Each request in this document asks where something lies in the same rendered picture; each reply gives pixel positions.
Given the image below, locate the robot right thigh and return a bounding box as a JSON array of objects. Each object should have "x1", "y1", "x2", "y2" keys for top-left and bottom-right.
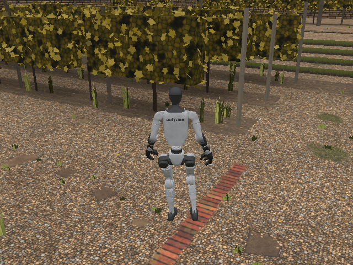
[{"x1": 184, "y1": 153, "x2": 195, "y2": 186}]

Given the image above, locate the robot left upper arm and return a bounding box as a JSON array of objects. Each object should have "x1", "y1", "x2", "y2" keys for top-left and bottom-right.
[{"x1": 149, "y1": 111, "x2": 164, "y2": 141}]

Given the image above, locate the left robot forearm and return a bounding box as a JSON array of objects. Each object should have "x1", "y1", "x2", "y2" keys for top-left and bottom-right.
[{"x1": 147, "y1": 133, "x2": 155, "y2": 151}]

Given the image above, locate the right robot forearm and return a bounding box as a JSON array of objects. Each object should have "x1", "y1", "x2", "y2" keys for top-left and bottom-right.
[{"x1": 199, "y1": 133, "x2": 211, "y2": 155}]

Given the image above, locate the robot right foot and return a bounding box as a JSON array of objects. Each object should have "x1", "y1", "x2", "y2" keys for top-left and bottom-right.
[{"x1": 190, "y1": 207, "x2": 198, "y2": 221}]

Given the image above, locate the left robot hand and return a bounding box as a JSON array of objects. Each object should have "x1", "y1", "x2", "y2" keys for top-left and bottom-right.
[{"x1": 146, "y1": 149, "x2": 158, "y2": 160}]

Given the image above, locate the robot right upper arm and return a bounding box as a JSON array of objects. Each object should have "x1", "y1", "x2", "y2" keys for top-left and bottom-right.
[{"x1": 187, "y1": 110, "x2": 203, "y2": 141}]

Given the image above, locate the right robot hand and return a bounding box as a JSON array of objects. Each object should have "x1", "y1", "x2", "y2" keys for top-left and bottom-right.
[{"x1": 200, "y1": 152, "x2": 213, "y2": 166}]

